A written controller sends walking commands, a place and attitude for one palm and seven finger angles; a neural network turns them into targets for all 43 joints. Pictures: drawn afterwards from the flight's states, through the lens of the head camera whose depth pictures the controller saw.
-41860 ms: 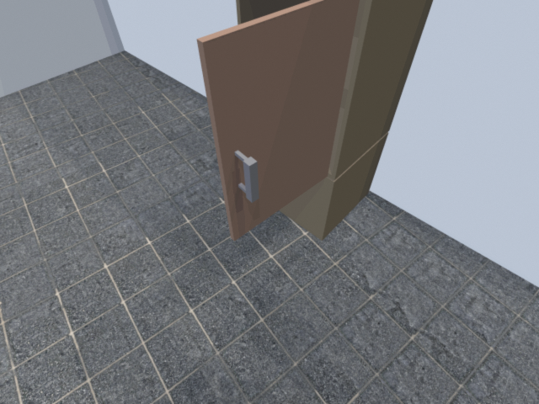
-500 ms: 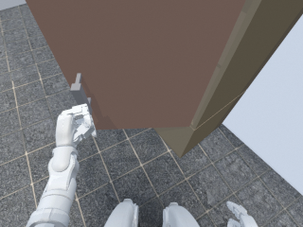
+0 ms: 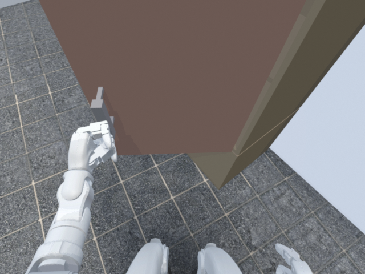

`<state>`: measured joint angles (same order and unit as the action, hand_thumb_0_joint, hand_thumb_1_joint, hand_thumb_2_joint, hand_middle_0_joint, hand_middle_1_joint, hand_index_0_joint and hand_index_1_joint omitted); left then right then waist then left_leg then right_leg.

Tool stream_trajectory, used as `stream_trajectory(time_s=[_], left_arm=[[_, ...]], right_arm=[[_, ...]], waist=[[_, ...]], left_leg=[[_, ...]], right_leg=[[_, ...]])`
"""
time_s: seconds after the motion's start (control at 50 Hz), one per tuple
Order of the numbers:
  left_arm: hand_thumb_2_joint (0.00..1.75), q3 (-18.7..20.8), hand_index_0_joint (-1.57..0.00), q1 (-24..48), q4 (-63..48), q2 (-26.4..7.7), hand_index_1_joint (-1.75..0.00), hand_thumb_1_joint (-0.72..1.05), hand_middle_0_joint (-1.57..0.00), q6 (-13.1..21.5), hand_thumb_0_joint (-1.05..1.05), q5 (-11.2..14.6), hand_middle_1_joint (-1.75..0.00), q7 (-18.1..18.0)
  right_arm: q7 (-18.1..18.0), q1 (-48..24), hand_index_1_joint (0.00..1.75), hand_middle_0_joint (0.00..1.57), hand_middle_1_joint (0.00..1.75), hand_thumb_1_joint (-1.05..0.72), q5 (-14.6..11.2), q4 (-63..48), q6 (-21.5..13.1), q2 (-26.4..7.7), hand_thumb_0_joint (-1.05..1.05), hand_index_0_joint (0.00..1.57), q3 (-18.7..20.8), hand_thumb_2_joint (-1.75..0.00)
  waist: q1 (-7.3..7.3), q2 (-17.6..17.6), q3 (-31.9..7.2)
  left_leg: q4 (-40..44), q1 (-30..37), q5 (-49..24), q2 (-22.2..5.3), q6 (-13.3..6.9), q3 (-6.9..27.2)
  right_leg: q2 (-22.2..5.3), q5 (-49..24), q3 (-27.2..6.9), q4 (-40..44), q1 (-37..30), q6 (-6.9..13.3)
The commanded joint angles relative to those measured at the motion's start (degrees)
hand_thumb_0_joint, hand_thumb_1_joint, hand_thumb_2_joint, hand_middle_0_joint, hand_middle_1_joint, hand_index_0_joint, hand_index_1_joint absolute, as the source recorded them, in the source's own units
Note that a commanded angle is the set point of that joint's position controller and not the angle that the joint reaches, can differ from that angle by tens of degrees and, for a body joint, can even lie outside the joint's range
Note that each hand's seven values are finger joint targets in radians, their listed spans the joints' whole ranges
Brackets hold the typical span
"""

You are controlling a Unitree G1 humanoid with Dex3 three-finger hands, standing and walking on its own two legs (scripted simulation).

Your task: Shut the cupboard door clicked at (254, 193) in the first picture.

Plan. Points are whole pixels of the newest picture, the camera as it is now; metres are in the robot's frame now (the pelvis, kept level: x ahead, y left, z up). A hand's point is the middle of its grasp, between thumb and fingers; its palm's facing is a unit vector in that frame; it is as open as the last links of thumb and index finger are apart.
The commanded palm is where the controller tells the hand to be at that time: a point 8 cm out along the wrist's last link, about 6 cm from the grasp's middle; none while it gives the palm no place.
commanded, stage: push the door shut along its arc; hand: left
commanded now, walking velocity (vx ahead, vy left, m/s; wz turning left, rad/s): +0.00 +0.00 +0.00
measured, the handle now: (105, 114) +0.46 +0.21 +0.03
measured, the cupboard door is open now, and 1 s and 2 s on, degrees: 55 43 28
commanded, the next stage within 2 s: pull the fist back off the door in 1.68 s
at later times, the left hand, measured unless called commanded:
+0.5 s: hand (124, 125) +0.43 +0.15 +0.03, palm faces -0.08 -1.00 -0.05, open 3.1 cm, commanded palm +0.43 +0.19 +0.03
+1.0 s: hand (145, 99) +0.51 +0.11 +0.04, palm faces -0.21 -0.98 -0.05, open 3.1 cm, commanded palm +0.50 +0.16 +0.03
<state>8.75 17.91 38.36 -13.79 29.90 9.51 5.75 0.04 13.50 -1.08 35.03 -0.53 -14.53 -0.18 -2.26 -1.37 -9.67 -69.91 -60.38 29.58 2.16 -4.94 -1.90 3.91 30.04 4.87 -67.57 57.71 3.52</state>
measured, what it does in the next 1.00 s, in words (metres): stands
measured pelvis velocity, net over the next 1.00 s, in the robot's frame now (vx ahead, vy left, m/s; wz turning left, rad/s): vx -0.01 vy -0.01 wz -0.03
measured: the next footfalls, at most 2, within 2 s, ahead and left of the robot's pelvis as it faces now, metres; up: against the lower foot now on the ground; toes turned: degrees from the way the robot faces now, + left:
none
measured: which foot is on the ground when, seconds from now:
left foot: down 0.00-1.00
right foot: down 0.00-1.00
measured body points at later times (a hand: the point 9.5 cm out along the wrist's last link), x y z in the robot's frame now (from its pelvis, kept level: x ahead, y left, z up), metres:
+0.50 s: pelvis -0.01 +0.00 -0.01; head +0.10 +0.02 +0.43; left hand +0.43 +0.21 +0.04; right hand +0.05 -0.27 -0.12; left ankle +0.03 +0.06 -0.63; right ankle +0.02 -0.09 -0.63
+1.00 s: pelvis -0.01 -0.01 -0.02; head +0.13 +0.00 +0.40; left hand +0.51 +0.17 +0.04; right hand +0.00 -0.28 -0.14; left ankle +0.03 +0.06 -0.63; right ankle +0.02 -0.09 -0.63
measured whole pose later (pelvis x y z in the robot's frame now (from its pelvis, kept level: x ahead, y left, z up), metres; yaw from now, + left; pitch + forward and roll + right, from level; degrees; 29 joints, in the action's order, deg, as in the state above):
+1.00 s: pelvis -0.01 -0.01 -0.02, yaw -2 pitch +27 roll -3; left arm 16.0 53.2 68.5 -26.1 26.3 5.5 18.1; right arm 1.7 20.2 -1.4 36.4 1.9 -15.9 -1.5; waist -10.7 -3.0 -9.5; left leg -75.5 -71.6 30.5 0.3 -4.3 -1.7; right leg 5.5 30.1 5.7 -72.3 69.0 4.6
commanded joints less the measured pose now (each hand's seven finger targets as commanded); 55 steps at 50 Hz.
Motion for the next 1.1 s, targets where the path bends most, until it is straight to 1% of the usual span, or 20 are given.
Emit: stream_trajectory(time_s=[0.0,0.1,0.12,0.18,0.24,0.28,0.32,0.36,0.42,0.44,0.52,0.6,0.66,0.72,0.74,0.76,0.78,0.88,0.96,1.08], left_arm=[[0.90,-0.4,-1.30,23.5,-8.5,-5.8,-1.50,0.90,-1.30,4.4,0.00,0.7,-1.50,1.5],[0.90,1.2,-1.30,28.6,-1.8,-8.2,-1.50,0.90,-1.30,2.7,0.00,-0.2,-1.50,2.8],[0.90,1.6,-1.30,29.3,-1.4,-9.0,-1.50,0.90,-1.30,2.5,0.00,-0.4,-1.50,2.9],[0.90,0.7,-1.30,33.7,-0.2,-8.0,-1.50,0.90,-1.30,2.8,0.00,-0.5,-1.50,3.3],[0.90,2.4,-1.30,36.6,0.8,-10.5,-1.50,0.90,-1.30,3.9,0.00,-0.5,-1.50,4.1],[0.90,1.4,-1.30,37.7,2.0,-9.5,-1.50,0.90,-1.30,4.5,0.00,-0.7,-1.50,4.8],[0.90,-0.5,-1.30,41.6,1.3,-8.3,-1.50,0.90,-1.30,5.2,0.00,-0.7,-1.50,5.6],[0.90,0.3,-1.30,42.6,3.8,-9.1,-1.50,0.90,-1.30,5.1,0.00,-0.6,-1.50,6.1],[0.90,4.2,-1.30,45.3,8.2,-14.2,-1.50,0.90,-1.30,4.8,0.00,-0.5,-1.50,6.4],[0.90,2.8,-1.30,46.9,9.1,-12.8,-1.50,0.90,-1.30,4.7,0.00,-0.7,-1.50,6.7],[0.90,2.8,-1.30,53.6,12.1,-14.9,-1.50,0.90,-1.30,4.8,0.00,-1.4,-1.50,7.7],[0.90,1.1,-1.30,56.1,13.9,-14.0,-1.50,0.90,-1.30,4.3,0.00,-1.6,-1.50,9.6],[0.90,4.4,-1.30,57.4,15.9,-18.5,-1.50,0.90,-1.30,3.2,0.00,-1.3,-1.50,10.7],[0.90,4.6,-1.30,59.1,15.8,-18.7,-1.50,0.90,-1.30,2.2,0.00,-1.0,-1.50,11.4],[0.90,7.1,-1.30,58.1,17.1,-21.3,-1.50,0.90,-1.30,1.7,0.00,-1.0,-1.50,11.2],[0.90,6.0,-1.30,58.7,17.5,-20.2,-1.50,0.90,-1.30,1.2,0.00,-1.2,-1.50,11.3],[0.90,8.2,-1.30,59.6,17.5,-23.0,-1.50,0.90,-1.30,1.1,0.00,-1.4,-1.50,11.0],[0.90,8.5,-1.30,59.3,17.0,-23.7,-1.50,0.90,-1.30,0.9,0.00,-2.4,-1.50,11.9],[0.90,9.9,-1.30,58.6,21.1,-25.7,-1.50,0.90,-1.30,-1.0,0.00,-3.0,-1.50,12.9],[0.90,10.2,-1.30,62.5,17.1,-27.4,-1.50,0.90,-1.30,-1.7,0.00,-2.2,-1.50,15.4]], right_arm=[[-0.8,3.3,0.30,0.20,0.30,-0.90,0.1,-4.7,-2.2,-9.6,0.00,0.20,3.4,-0.90],[-0.6,5.0,0.30,0.20,0.30,-0.90,0.0,-4.1,-1.6,-10.4,0.00,0.20,3.5,-0.90],[-0.5,5.4,0.30,0.20,0.30,-0.90,0.0,-4.2,-1.5,-10.6,0.00,0.20,3.5,-0.90],[-0.2,6.0,0.30,0.20,0.30,-0.90,0.0,-3.9,-1.1,-10.3,0.00,0.20,3.5,-0.90],[-0.2,6.9,0.30,0.20,0.30,-0.90,0.0,-3.5,-1.0,-10.7,0.00,0.20,3.6,-0.90],[-0.1,7.3,0.30,0.20,0.30,-0.90,0.0,-3.2,-0.8,-10.6,0.00,0.20,3.7,-0.90],[0.1,8.0,0.30,0.20,0.30,-0.90,0.0,-2.9,-1.0,-10.8,0.00,0.20,4.0,-0.90],[0.1,8.5,0.30,0.20,0.30,-0.90,0.0,-2.0,-0.7,-11.1,0.00,0.20,4.1,-0.90],[-0.3,9.4,0.30,0.20,0.30,-0.90,-0.1,-1.7,-0.3,-11.6,0.00,0.20,3.6,-0.90],[-0.2,8.9,0.30,0.20,0.30,-0.90,-0.3,-1.7,-0.2,-11.2,0.00,0.20,3.4,-0.90],[-0.3,10.1,0.30,0.20,0.30,-0.90,-0.1,-1.1,-0.5,-11.8,0.00,0.20,3.1,-0.90],[0.0,11.0,0.30,0.20,0.30,-0.90,0.1,-0.7,-0.7,-12.1,0.00,0.20,3.2,-0.90],[0.0,12.2,0.30,0.20,0.30,-0.90,0.0,-0.5,-0.4,-12.7,0.00,0.20,3.0,-0.90],[0.2,13.1,0.30,0.20,0.30,-0.90,-0.1,-0.9,-0.2,-12.6,0.00,0.20,2.9,-0.90],[0.2,13.2,0.30,0.20,0.30,-0.90,-0.1,-0.9,0.0,-12.8,0.00,0.20,2.7,-0.90],[0.4,13.4,0.30,0.20,0.30,-0.90,-0.1,-1.1,0.2,-12.4,0.00,0.20,2.6,-0.90],[0.3,13.8,0.30,0.20,0.30,-0.90,-0.1,-1.0,0.3,-12.6,0.00,0.20,2.5,-0.90],[0.9,14.8,0.30,0.20,0.30,-0.90,0.0,-1.8,0.8,-12.2,0.00,0.20,2.4,-0.90],[1.0,15.8,0.30,0.20,0.30,-0.90,-0.2,-1.9,1.5,-12.2,0.00,0.20,2.2,-0.90],[0.9,16.5,0.30,0.20,0.30,-0.90,-0.3,-2.1,1.3,-12.2,0.00,0.20,2.2,-0.90]], waist=[[-3.19,-1.2,-19.4],[-3.01,-1.9,-20.7],[-2.74,-4.2,-21.4],[-3.66,-3.3,-22.4],[-3.64,-3.3,-24.5],[-4.11,-2.8,-24.3],[-5.08,-5.5,-24.8],[-5.47,-4.7,-24.5],[-5.75,-1.5,-22.7],[-6.31,-2.5,-22.1],[-7.92,-4.0,-21.5],[-8.61,-7.4,-25.6],[-8.68,-6.5,-26.6],[-8.98,-7.4,-28.8],[-8.13,-7.2,-28.5],[-9.05,-5.7,-27.9],[-8.94,-5.2,-27.6],[-8.72,-6.0,-30.6],[-9.18,-4.4,-27.1],[-9.59,-6.1,-31.4]], left_leg=[[9.7,18.6,-13.1,-3.0,4.1,8.3],[10.0,19.4,-12.9,-3.1,4.6,9.7],[10.3,20.8,-14.1,-3.2,5.0,10.2],[9.7,21.0,-14.3,-3.1,4.7,9.9],[9.1,21.4,-16.2,-3.1,4.8,10.1],[9.0,21.5,-15.7,-3.3,4.6,10.1],[9.1,23.9,-16.0,-3.6,5.0,11.4],[8.9,23.8,-15.9,-3.6,4.9,11.3],[8.3,18.2,-12.5,-3.0,3.8,10.4],[8.3,17.4,-11.0,-2.9,3.6,9.9],[7.4,15.5,-7.7,-2.9,3.1,10.6],[6.2,17.9,-9.6,-3.0,3.3,11.0],[5.3,16.9,-12.0,-3.2,3.2,11.0],[4.2,17.1,-14.8,-3.1,2.9,10.5],[4.0,16.0,-15.3,-3.2,3.0,10.2],[3.5,14.2,-15.3,-3.1,2.6,9.6],[3.0,12.6,-15.2,-3.2,2.4,9.2],[1.8,12.3,-18.9,-3.2,2.3,8.4],[1.5,8.2,-17.5,-3.3,2.0,7.8],[0.2,9.0,-19.8,-3.2,1.8,7.4]], right_leg=[[-1.8,-12.2,-4.4,8.5,-4.3,-1.4],[-1.8,-11.2,-4.0,7.6,-2.1,-1.1],[-1.7,-11.4,-3.7,7.2,-1.0,-0.8],[-1.7,-11.9,-4.0,7.4,-1.3,-1.1],[-1.6,-12.7,-4.0,6.8,-1.7,-0.9],[-1.6,-12.4,-4.1,6.9,-1.2,-1.0],[-1.5,-11.8,-3.7,6.4,1.6,-0.7],[-1.5,-11.9,-3.8,6.8,1.9,-0.9],[-1.4,-10.4,-4.6,7.3,-0.3,-0.9],[-1.6,-9.5,-4.9,7.5,0.4,-1.1],[-1.5,-7.0,-5.1,7.1,2.7,-0.8],[-1.5,-8.1,-5.3,6.4,4.5,-0.7],[-1.2,-9.3,-5.2,5.8,3.8,-0.6],[-1.0,-11.2,-5.3,5.2,3.2,-0.6],[-1.0,-11.5,-5.4,5.2,2.4,-0.6],[-0.9,-12.0,-5.7,5.5,1.4,-0.9],[-0.9,-12.2,-6.1,5.5,0.3,-0.9],[-0.7,-16.3,-6.7,4.8,-2.0,-1.1],[-0.5,-16.2,-7.2,5.3,-3.0,-1.4],[-0.7,-19.5,-8.5,5.3,-5.4,-1.5]])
